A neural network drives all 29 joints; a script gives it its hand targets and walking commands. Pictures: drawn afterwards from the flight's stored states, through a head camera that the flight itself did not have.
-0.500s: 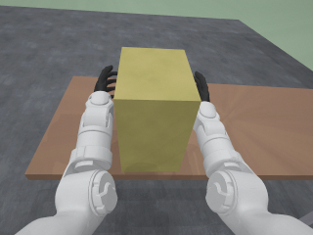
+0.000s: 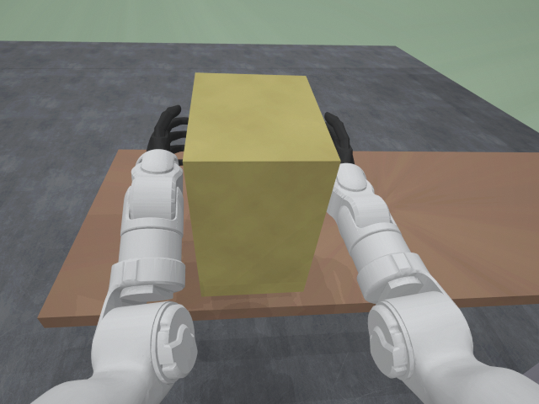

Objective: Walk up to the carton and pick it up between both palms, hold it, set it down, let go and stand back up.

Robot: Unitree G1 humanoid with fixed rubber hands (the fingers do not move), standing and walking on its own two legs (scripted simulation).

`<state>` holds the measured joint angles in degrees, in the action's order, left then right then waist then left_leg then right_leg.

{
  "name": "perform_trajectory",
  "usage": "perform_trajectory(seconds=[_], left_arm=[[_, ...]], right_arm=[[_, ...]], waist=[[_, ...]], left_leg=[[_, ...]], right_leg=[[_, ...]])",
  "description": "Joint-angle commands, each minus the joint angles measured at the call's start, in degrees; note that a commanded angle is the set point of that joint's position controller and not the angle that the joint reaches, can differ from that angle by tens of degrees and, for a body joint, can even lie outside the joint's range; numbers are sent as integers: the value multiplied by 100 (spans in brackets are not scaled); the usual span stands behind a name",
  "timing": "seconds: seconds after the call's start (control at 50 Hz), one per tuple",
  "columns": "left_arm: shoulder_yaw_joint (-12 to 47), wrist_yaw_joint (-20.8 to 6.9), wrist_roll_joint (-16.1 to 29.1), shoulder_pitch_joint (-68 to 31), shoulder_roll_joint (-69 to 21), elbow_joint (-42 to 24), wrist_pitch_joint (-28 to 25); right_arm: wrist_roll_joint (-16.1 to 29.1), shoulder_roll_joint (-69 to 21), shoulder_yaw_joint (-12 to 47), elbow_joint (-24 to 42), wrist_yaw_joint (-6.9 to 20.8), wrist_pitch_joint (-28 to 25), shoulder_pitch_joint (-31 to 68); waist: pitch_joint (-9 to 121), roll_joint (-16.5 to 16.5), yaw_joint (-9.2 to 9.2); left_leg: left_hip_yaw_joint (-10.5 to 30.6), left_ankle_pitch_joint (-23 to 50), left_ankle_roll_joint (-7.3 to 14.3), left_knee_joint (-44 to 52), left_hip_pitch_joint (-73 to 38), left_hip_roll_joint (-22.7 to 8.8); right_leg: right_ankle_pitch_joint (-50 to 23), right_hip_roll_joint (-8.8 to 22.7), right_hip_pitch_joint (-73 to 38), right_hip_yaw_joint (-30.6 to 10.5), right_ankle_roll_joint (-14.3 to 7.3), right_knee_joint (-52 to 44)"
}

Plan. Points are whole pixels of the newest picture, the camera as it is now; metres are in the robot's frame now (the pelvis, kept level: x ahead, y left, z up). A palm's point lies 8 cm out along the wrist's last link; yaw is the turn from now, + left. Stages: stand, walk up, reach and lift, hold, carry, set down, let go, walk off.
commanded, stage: reach and lift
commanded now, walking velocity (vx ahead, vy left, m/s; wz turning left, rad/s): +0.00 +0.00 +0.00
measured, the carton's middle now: (252, 188) +0.39 +0.00 +0.16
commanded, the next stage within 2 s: hold in 1.38 s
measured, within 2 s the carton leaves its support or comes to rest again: neither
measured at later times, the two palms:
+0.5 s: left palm (156, 138) +0.39 +0.13 +0.25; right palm (342, 135) +0.39 -0.13 +0.25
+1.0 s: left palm (152, 122) +0.39 +0.13 +0.27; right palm (348, 116) +0.39 -0.13 +0.28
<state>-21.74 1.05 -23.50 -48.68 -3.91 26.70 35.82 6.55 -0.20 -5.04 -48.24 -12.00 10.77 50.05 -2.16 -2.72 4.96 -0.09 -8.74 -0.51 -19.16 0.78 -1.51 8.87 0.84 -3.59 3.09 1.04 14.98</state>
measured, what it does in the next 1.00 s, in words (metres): stands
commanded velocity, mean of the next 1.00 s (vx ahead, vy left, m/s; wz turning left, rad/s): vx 0.00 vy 0.00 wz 0.00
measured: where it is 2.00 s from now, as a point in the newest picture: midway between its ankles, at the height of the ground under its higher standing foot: outside the picture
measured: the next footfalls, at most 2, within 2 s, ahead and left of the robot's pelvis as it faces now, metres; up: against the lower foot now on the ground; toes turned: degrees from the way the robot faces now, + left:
none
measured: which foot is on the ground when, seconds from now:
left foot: down 0.00-1.00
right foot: down 0.00-1.00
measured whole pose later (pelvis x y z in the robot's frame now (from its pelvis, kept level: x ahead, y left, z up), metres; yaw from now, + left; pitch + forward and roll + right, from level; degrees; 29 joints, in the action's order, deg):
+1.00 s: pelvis +0.01 +0.00 +0.00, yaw +1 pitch -8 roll -1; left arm -21.6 -0.3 -20.4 -52.7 -1.7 18.8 50.7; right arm 21.4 6.0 3.6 -40.4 -18.2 28.9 58.1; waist 2.8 -1.4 6.4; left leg 1.1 -10.4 -1.0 -20.8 2.3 -1.8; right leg 10.2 0.5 -3.1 4.1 0.9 15.3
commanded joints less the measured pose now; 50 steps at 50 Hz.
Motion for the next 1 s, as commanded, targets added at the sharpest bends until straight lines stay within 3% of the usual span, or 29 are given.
perform_trajectory(seconds=[0.0, 0.1, 0.24, 0.36, 0.52, 0.66, 0.82, 0.98], left_arm=[[2087, -862, 774, -3571, -3089, -311, -230], [2108, -776, 830, -3877, -3081, -357, -103], [2158, -764, 917, -4083, -3103, -245, 149], [2011, -821, 903, -4076, -2993, -210, 274], [2549, -746, 1277, -4296, -3168, -1165, 330], [2465, -846, 1187, -3999, -3069, -1257, 666], [2539, -950, 1290, -4181, -3019, -1494, 889], [2364, -988, 1234, -4409, -2943, -1272, 997]], right_arm=[[303, -3096, 1305, 1601, 588, -155, 4685], [435, -3093, 1309, 1525, 577, -19, 4982], [589, -2912, 1049, 1032, 510, 256, 5080], [869, -2871, 1056, 842, 420, 482, 4986], [1599, -3244, 1965, 2005, 195, 781, 5071], [1959, -3230, 2345, 2679, -1, 1224, 5077], [2136, -3163, 2277, 2741, -96, 1604, 5008], [2138, -3028, 1982, 2297, -39, 1778, 5158]], waist=[[2338, 264, -57], [2314, 251, -37], [2060, 459, 189], [2086, 563, 192], [2951, 597, 153], [2623, 264, 89], [2640, 310, 202], [2421, 476, 205]], left_leg=[[-245, 855, -11, 150, -758, 372], [-237, 546, 1, 190, -673, 353], [-201, 155, -81, 249, -488, 326], [-169, 559, -135, 167, -492, 381], [-16, 1835, -199, -221, -954, 461], [35, 1767, -74, -200, -832, 485], [63, 1768, -166, -191, -748, 481], [46, 1437, -208, -77, -547, 462]], right_leg=[[-575, -489, 61, 250, 160, -156], [-237, -516, 202, 260, 137, -178], [7, -497, 343, 208, 116, -214], [-389, -505, 169, 171, 170, -190], [-1488, -604, -39, 176, 294, 16], [-1652, -613, -93, 141, 366, 31], [-1818, -621, -164, 73, 363, 49], [-1303, -620, -16, 63, 319, 5]])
